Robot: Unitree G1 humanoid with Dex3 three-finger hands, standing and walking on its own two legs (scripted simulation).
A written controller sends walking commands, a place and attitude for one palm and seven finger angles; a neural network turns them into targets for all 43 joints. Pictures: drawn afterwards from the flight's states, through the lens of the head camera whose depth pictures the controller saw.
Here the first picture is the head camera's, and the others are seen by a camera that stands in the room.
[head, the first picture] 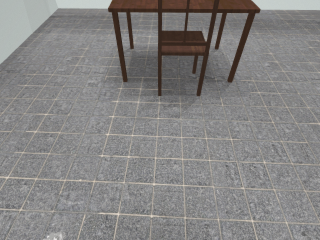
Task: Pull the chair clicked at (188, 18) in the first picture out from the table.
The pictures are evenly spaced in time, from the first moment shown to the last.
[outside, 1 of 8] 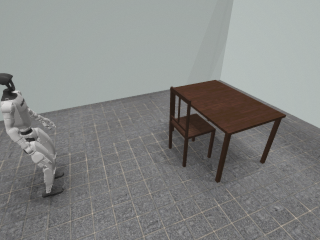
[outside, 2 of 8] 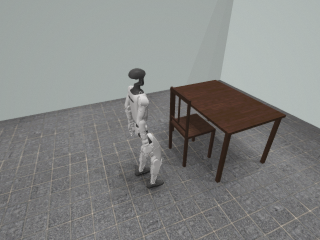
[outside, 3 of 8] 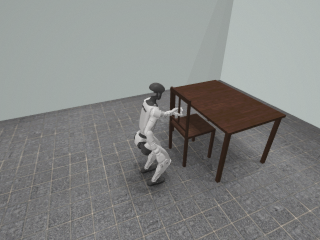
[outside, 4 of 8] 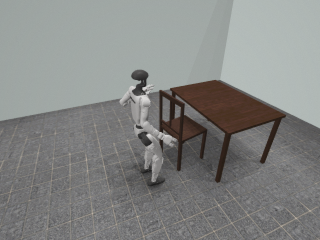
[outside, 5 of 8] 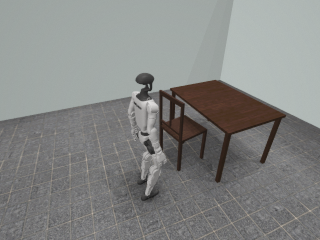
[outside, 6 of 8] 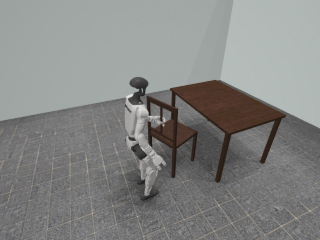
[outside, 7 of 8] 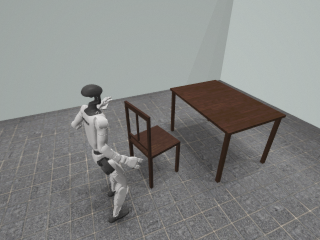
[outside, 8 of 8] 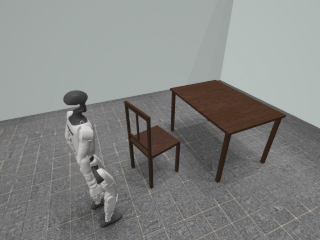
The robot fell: no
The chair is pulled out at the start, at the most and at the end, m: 0.00 0.55 0.55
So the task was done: yes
